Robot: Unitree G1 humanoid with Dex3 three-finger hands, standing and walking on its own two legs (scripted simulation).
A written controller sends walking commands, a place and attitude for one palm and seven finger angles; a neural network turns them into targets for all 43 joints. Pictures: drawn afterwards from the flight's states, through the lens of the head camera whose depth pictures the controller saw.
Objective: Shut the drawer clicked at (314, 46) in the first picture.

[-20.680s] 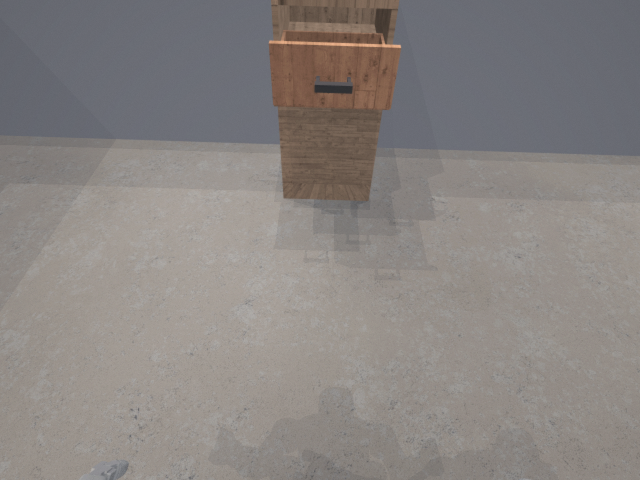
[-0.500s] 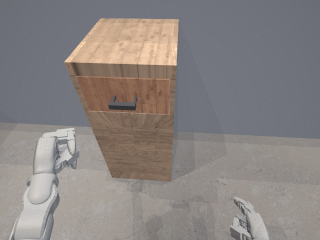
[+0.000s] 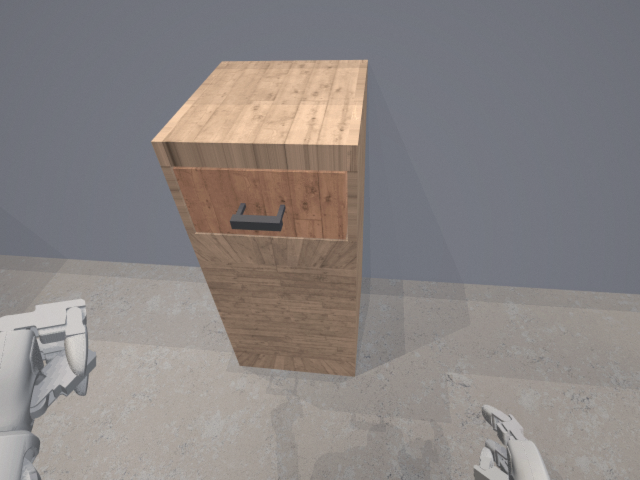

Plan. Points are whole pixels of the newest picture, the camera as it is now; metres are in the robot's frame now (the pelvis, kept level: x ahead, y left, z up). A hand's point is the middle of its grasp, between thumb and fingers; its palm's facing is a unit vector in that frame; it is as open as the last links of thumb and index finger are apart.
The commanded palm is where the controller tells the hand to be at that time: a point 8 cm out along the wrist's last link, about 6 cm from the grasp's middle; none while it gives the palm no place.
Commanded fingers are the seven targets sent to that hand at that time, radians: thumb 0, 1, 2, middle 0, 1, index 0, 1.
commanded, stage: draw the hand back to the body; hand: left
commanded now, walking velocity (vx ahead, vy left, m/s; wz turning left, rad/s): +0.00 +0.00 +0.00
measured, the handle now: (259, 215) +0.62 +0.22 -0.04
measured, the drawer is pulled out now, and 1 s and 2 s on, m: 0.00 0.00 0.00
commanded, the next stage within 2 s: step back with the hand held close in 0.04 s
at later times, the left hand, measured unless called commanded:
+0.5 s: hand (99, 356) +0.19 +0.25 +0.14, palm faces +0.26 -0.83 -0.49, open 3.3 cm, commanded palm +0.12 +0.30 +0.17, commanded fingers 0.00 0.90 0.90 -1.40 -1.60 -1.40 -1.60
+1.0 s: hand (29, 426) +0.11 +0.26 +0.15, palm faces +0.34 -0.84 -0.42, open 3.3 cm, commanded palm +0.05 +0.31 +0.17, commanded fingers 0.00 0.90 0.90 -1.40 -1.60 -1.40 -1.60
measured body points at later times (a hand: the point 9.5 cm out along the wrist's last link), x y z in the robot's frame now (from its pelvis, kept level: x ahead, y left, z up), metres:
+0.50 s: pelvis -0.01 +0.02 +0.00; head +0.01 +0.00 +0.45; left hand +0.17 +0.29 +0.17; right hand +0.15 -0.24 -0.09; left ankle -0.01 +0.10 -0.74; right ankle +0.00 -0.09 -0.74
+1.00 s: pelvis -0.08 +0.04 -0.02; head -0.06 +0.06 +0.43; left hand +0.09 +0.31 +0.18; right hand +0.08 -0.21 -0.09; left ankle -0.01 +0.10 -0.74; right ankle +0.00 -0.09 -0.74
